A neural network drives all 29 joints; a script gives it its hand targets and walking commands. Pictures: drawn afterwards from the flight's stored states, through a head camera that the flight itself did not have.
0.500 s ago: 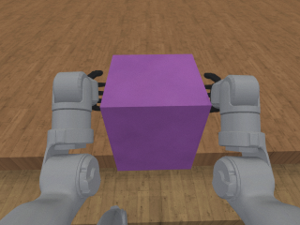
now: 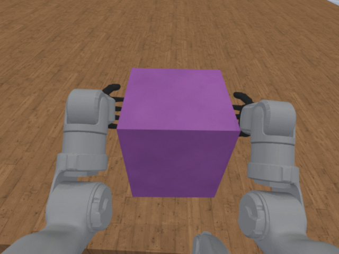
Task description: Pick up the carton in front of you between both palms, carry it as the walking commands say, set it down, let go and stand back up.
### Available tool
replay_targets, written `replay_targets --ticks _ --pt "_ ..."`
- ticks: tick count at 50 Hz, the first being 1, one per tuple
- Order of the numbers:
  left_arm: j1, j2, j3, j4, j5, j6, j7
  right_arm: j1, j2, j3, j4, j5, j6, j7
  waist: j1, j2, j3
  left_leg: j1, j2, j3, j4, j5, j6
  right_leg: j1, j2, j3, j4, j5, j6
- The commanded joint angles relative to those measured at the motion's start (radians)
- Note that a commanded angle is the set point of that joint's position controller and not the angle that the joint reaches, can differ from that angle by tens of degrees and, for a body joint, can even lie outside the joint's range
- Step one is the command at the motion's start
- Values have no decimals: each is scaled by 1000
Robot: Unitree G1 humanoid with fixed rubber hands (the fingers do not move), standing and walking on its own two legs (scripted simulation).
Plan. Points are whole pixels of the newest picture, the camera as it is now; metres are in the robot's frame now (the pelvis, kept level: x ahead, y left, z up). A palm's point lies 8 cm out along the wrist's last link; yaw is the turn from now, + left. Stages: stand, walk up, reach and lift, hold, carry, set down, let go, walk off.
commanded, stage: carry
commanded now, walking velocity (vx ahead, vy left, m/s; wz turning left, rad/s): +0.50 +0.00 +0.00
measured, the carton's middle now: (174, 135) +0.39 +0.02 +0.11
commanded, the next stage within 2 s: none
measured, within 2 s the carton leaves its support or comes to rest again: neither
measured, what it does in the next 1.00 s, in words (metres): climbs: left foot 0.14 m higher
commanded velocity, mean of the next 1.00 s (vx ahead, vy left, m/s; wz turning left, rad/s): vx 0.50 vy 0.00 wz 0.00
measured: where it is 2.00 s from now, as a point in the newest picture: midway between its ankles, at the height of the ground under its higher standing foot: (164, 112)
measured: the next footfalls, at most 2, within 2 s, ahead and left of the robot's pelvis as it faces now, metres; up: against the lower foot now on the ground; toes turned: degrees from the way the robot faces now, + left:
left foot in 0.50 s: +0.54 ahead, +0.17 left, +0.27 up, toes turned +7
right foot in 1.12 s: +0.85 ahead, -0.02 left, +0.27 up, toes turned -6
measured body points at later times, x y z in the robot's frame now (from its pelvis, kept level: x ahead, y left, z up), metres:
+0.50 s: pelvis +0.31 +0.07 +0.14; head +0.30 +0.04 +0.59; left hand +0.70 +0.20 +0.34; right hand +0.70 -0.10 +0.33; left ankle +0.50 +0.16 -0.48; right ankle +0.15 -0.10 -0.59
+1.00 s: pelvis +0.59 +0.08 +0.25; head +0.57 +0.09 +0.70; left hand +0.97 +0.24 +0.44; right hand +0.96 -0.06 +0.45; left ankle +0.50 +0.17 -0.48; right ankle +0.75 -0.05 -0.42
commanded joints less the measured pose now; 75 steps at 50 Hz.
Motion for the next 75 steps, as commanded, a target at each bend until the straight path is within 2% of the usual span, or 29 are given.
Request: replay_targets --ticks 1,2,3,4,6,8,11,12,14,17,20,22,24,25,26,27,29,32,36,43,50,54,55,56,57,58,61,66,75 --pt "-781 -1201 -479 -63 -475 -25 -203 -743 997 433 2 373 -30 248 133 207 -579 -19 -9 35 635 1382 21 804 151 -31 -567 388 -16" --pt "-774 -1215 -476 -81 -484 -42 -214 -748 1012 420 -7 356 -48 244 105 46 -586 -400 -91 -86 933 427 -45 1100 -91 468 -748 670 -108" --pt "-763 -1228 -485 -101 -501 -64 -220 -713 1020 416 5 360 -50 248 112 -275 -669 -636 -262 -206 1450 -14 -88 1235 -277 893 -795 1148 -285" --pt "-792 -1249 -481 -161 -515 -70 -225 -731 1039 429 -20 350 -60 239 107 -152 -708 -732 -234 -356 1642 -29 -49 1255 -262 827 -731 1007 -283" --pt "-923 -1264 -518 -315 -554 -90 -232 -794 1057 443 -95 353 -62 228 70 -41 -528 -930 -156 -305 1640 -37 5 1143 -223 697 -745 429 -164" --pt "-954 -1284 -551 -383 -580 -90 -236 -823 1047 477 -162 362 -63 210 28 -52 -443 -957 -104 -277 1542 -18 29 1071 -202 565 -798 165 -87" --pt "-894 -1237 -554 -398 -565 -68 -232 -808 1035 541 -222 389 -60 188 34 -13 -385 -1028 -64 -204 1409 -64 23 1079 -229 480 -858 236 -88" --pt "-860 -1204 -547 -390 -551 -57 -229 -785 1023 559 -226 396 -54 182 76 -74 -381 -1121 -100 -112 1601 -138 35 1122 -262 491 -895 379 -136" --pt "-778 -1143 -522 -337 -517 -32 -223 -749 1011 575 -190 399 -35 177 116 -106 -345 -1432 -68 -175 1806 -330 54 1298 -319 533 -916 371 -156" --pt "-743 -1072 -493 -253 -483 -5 -234 -727 969 562 -108 378 -15 172 78 -67 -224 -1495 -9 -118 1578 -341 41 1230 -240 391 -1035 150 -61" --pt "-763 -1065 -452 -189 -454 13 -250 -774 992 549 -48 390 -8 172 -4 -185 -205 -814 -16 35 1017 -152 31 771 -119 81 -1264 424 -34" --pt "-732 -1054 -402 -125 -440 26 -253 -772 1018 532 -9 412 -5 174 -52 -258 -299 -553 -125 124 869 -10 63 850 -128 9 -1106 1196 -30" --pt "-732 -1052 -370 -84 -407 22 -252 -778 1065 524 14 442 -12 184 -157 -319 -450 -328 -228 159 649 -53 64 993 -150 -16 -722 1588 23" --pt "-719 -1046 -347 -65 -387 15 -250 -797 1085 528 10 461 -19 194 -203 -237 -504 -141 -235 51 461 -67 45 904 -103 17 -447 1350 53" --pt "-671 -1057 -325 -38 -353 4 -244 -795 1096 524 14 483 -30 209 -139 51 -580 89 70 -600 206 -152 132 546 42 126 -75 590 121" --pt "-648 -1034 -304 -16 -320 0 -237 -803 1139 526 26 507 -47 223 -134 306 -671 106 184 -950 79 61 242 436 153 285 345 207 132" --pt "-697 -1073 -316 -65 -298 -13 -224 -889 1194 540 -72 546 -74 248 -83 118 -591 33 142 -747 233 54 216 274 86 341 553 219 71" --pt "-813 -1103 -388 -212 -350 -27 -206 -1027 1243 587 -236 596 -92 260 -45 101 -456 -57 104 -550 220 -136 144 144 21 298 500 175 35" --pt "-786 -1108 -455 -290 -402 -21 -189 -930 1188 592 -263 551 -73 230 -75 26 -454 30 122 -472 186 -19 157 81 4 215 224 22 45" --pt "-732 -1099 -493 -196 -430 16 -201 -753 1038 539 -142 436 -20 216 -88 96 -412 151 104 -323 116 171 172 -62 -48 155 -80 277 103" --pt "-708 -1150 -428 -9 -416 -8 -227 -738 1039 481 8 402 -44 243 -105 158 -253 133 47 -179 67 422 90 176 15 32 -584 385 93" --pt "-690 -1149 -378 27 -403 -29 -227 -764 1057 459 18 411 -64 241 -31 178 -290 77 34 -59 264 774 -24 625 104 -38 -861 431 69" --pt "-667 -1146 -364 41 -393 -36 -229 -752 1060 457 34 409 -68 241 -2 136 -365 -41 15 -30 430 658 -51 865 64 0 -863 416 68" --pt "-640 -1136 -341 51 -388 -43 -230 -734 1066 465 49 410 -72 242 11 20 -466 -214 -3 -29 628 293 -76 1094 -151 272 -811 440 52" --pt "-675 -1099 -341 51 -366 -54 -226 -766 1107 469 64 417 -74 242 -7 -277 -515 -559 -155 -74 878 -185 -109 1334 -376 719 -869 494 -110" --pt "-622 -1122 -332 53 -368 -62 -227 -769 1106 477 55 414 -80 239 11 -269 -477 -702 -155 -159 989 -267 -92 1310 -346 774 -940 426 -127" --pt "-700 -1196 -389 -114 -407 -91 -239 -769 1203 533 -14 456 -106 239 -8 -60 -418 -704 -49 -181 898 -125 -83 1136 -271 494 -976 425 -39" --pt "-604 -1249 -465 -254 -414 -112 -247 -636 1293 612 -129 468 -144 220 -7 -100 -437 -671 -25 -123 698 -19 -123 1137 -216 303 -1055 464 -15" --pt "-202 -1234 -666 -515 -361 -153 -275 -259 1275 816 -397 387 -194 214 1 -151 -362 -701 -78 -24 349 138 -109 1335 -159 153 -998 900 15"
